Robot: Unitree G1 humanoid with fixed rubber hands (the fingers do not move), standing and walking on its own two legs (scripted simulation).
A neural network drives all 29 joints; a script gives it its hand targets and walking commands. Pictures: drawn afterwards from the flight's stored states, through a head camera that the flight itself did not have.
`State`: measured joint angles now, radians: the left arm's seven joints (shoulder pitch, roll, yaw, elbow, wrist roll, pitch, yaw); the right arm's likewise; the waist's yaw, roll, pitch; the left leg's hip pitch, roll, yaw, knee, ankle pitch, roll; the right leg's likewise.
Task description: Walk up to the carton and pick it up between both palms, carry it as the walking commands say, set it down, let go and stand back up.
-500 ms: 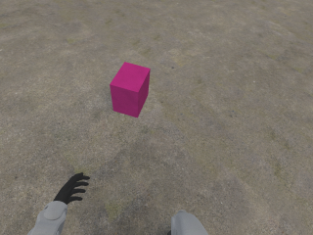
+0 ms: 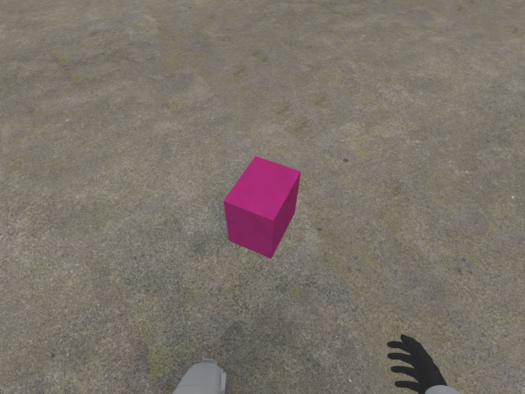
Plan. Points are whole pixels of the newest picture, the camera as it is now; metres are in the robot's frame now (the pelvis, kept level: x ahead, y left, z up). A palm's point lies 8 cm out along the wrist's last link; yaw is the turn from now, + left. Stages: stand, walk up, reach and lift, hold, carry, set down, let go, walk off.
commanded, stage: walk up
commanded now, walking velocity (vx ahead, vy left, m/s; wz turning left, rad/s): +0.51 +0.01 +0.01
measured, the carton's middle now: (263, 207) +0.90 +0.01 -0.63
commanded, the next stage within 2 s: none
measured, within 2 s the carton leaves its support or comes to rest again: neither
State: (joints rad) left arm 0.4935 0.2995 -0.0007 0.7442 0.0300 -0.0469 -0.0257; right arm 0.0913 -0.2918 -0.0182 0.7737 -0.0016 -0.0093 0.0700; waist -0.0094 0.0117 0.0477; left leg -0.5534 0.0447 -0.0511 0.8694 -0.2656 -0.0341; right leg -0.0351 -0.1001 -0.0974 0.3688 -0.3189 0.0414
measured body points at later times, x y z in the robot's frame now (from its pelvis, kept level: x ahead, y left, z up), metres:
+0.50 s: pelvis +0.26 -0.01 -0.02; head +0.28 -0.02 +0.43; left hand +0.44 +0.25 -0.10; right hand +0.26 -0.29 -0.15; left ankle +0.16 +0.15 -0.73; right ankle +0.36 -0.12 -0.74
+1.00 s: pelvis +0.39 +0.05 -0.01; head +0.40 +0.07 +0.44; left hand +0.48 +0.31 -0.14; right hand +0.49 -0.22 -0.12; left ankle +0.41 +0.15 -0.74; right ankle +0.36 -0.10 -0.72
